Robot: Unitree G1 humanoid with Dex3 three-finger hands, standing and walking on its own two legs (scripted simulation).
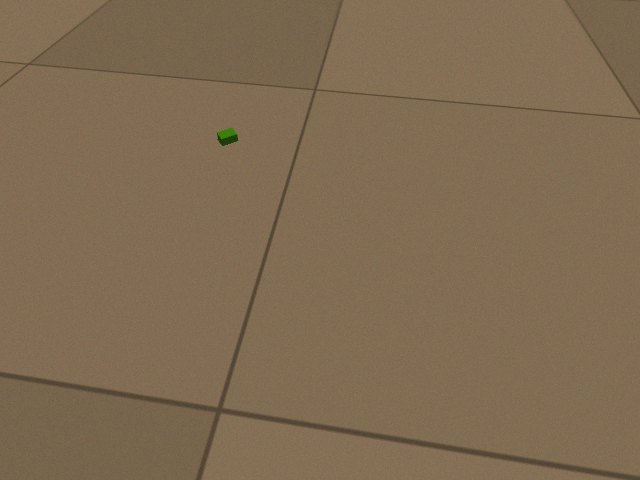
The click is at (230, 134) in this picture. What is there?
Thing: small box
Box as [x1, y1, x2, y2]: [217, 128, 237, 145]
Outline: 232,128 217,132 218,139 223,145 237,140 236,133
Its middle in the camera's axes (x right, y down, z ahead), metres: -0.48 -0.55 +2.03
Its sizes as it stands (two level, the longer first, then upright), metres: 0.086 0.067 0.041
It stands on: the floor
